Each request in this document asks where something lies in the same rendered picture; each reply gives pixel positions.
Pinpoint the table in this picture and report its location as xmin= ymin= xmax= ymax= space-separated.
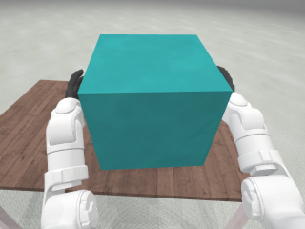
xmin=0 ymin=79 xmax=267 ymax=229

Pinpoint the robot right forearm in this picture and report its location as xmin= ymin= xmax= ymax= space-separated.
xmin=222 ymin=92 xmax=304 ymax=213

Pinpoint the carton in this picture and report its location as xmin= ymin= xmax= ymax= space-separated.
xmin=77 ymin=34 xmax=233 ymax=170

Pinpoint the left robot hand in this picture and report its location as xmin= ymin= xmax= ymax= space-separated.
xmin=65 ymin=69 xmax=84 ymax=101

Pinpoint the right robot hand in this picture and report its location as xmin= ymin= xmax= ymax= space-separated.
xmin=217 ymin=66 xmax=235 ymax=93

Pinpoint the robot right upper arm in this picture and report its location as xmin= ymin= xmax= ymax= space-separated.
xmin=241 ymin=175 xmax=305 ymax=229

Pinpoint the robot left upper arm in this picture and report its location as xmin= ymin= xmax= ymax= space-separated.
xmin=42 ymin=189 xmax=99 ymax=229

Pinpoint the robot left forearm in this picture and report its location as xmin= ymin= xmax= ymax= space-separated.
xmin=41 ymin=97 xmax=89 ymax=229

